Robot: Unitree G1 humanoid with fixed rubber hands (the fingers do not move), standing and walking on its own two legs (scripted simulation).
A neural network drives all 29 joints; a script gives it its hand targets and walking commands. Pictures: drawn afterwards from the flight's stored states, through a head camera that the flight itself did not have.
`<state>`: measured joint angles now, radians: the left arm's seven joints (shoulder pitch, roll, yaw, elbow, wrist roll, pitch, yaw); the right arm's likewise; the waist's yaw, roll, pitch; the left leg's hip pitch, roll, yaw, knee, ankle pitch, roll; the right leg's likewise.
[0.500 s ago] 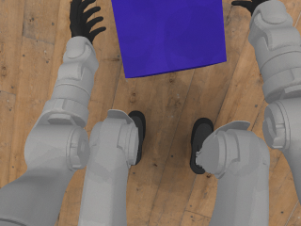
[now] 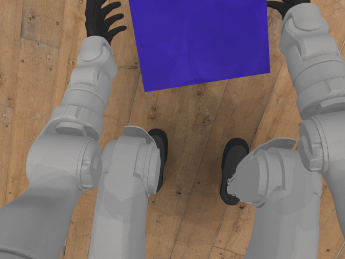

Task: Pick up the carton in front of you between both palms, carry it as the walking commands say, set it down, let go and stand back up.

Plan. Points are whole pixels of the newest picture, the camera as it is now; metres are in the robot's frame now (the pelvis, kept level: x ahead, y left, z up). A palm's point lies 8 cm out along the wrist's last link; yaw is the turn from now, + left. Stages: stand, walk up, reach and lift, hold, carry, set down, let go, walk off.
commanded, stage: reach and lift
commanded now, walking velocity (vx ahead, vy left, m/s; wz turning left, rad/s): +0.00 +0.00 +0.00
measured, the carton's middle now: (196, 36) +0.51 +0.01 -0.25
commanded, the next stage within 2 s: none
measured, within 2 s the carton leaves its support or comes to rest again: leaves its support in 0.48 s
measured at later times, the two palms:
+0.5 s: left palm (111, 24) +0.51 +0.16 -0.16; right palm (283, 7) +0.54 -0.14 -0.17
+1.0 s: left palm (37, 12) +0.47 +0.16 +0.04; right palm out of the picture +0.49 -0.14 +0.03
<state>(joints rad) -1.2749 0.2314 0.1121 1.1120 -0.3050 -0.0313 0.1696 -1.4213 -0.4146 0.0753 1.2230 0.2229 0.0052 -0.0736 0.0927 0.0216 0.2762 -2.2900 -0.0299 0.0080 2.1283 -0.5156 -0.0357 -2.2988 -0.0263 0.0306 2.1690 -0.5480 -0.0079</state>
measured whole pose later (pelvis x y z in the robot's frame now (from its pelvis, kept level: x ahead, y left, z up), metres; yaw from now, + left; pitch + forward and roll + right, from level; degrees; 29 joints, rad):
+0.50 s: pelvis -0.01 +0.00 -0.01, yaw -1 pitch +38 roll +3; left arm -1.32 0.20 0.19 1.08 -0.27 0.07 0.20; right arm -1.46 -0.32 0.11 1.22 0.19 0.09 -0.15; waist 0.09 0.03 0.26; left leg -2.31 -0.04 -0.02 2.15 -0.51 -0.07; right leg -2.34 0.01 0.03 2.18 -0.51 -0.02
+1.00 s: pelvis +0.00 +0.00 +0.10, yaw -3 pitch +42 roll +2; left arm -0.93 -0.04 0.53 0.65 0.17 0.34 0.09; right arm -1.07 -0.05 -0.35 0.86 -0.21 0.32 -0.06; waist 0.06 -0.02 -0.17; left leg -2.05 -0.05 -0.03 1.82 -0.50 -0.05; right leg -2.07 0.06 0.05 1.83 -0.50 0.01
